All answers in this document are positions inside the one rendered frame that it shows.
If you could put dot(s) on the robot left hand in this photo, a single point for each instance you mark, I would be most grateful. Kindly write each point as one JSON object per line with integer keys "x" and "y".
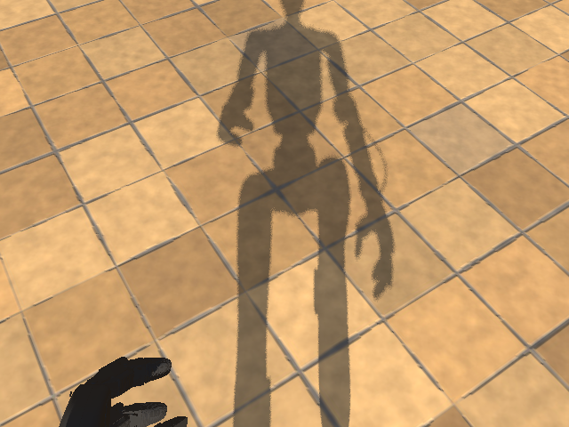
{"x": 90, "y": 403}

